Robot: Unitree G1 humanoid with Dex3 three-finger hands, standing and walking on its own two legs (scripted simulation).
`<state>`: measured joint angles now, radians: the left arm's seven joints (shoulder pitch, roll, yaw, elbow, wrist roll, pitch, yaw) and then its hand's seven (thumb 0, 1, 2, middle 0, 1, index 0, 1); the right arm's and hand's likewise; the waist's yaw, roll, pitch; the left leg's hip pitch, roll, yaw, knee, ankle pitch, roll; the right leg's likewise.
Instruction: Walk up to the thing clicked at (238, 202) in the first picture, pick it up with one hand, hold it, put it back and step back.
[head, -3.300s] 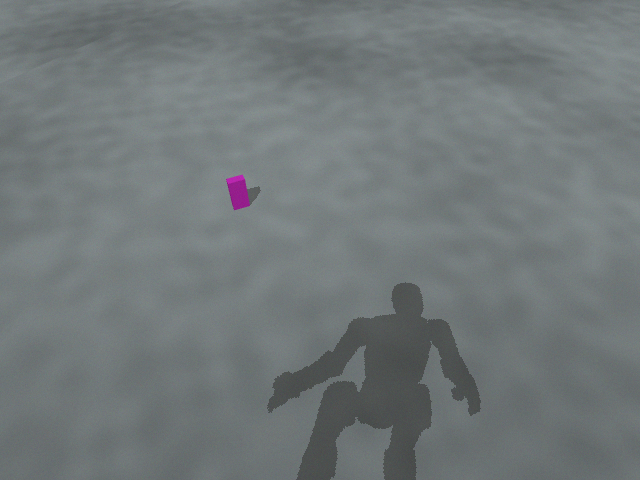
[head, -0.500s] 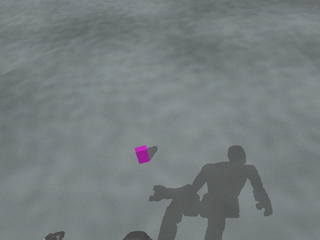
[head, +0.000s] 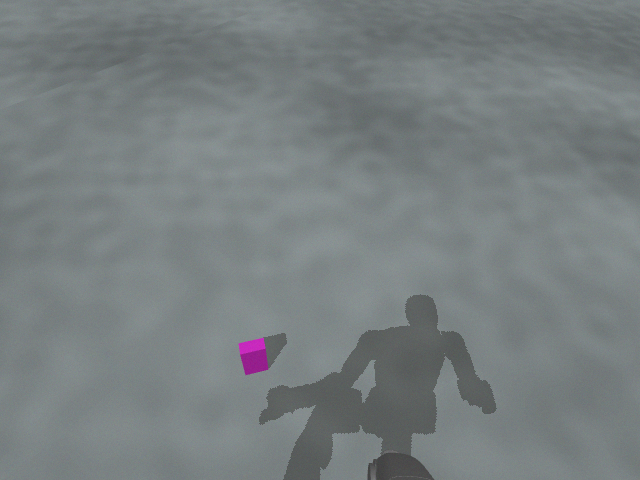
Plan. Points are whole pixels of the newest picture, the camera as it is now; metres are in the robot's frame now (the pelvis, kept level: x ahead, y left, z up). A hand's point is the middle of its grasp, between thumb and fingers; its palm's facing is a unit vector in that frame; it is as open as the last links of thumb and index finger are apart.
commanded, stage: walk up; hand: left
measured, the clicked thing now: (254, 357) +0.55 +0.20 -0.69
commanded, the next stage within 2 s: stand in 1.78 s
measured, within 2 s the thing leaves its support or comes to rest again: neither
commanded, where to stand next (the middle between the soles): +0.18 -0.03 m, yaw +0 degrees
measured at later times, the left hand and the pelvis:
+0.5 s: hand (154, 445) +0.19 +0.25 -0.15, palm faces -0.01 -0.92 -0.40, open 7.4 cm; pelvis +0.11 -0.02 -0.02, yaw +1 degrees
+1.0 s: hand (160, 423) +0.21 +0.25 -0.15, palm faces +0.03 -0.94 -0.34, open 7.4 cm; pelvis +0.15 -0.01 +0.01, yaw +2 degrees
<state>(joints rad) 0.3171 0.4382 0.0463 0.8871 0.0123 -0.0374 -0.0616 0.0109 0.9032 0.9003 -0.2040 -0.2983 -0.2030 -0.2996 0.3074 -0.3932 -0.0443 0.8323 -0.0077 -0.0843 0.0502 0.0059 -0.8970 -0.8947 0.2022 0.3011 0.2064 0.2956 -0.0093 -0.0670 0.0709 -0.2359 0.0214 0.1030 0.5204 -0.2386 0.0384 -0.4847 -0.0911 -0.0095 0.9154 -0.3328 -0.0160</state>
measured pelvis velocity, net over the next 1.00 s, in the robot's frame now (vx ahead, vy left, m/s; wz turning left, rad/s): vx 0.15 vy -0.01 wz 0.03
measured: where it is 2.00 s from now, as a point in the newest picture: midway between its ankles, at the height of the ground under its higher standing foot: outside the picture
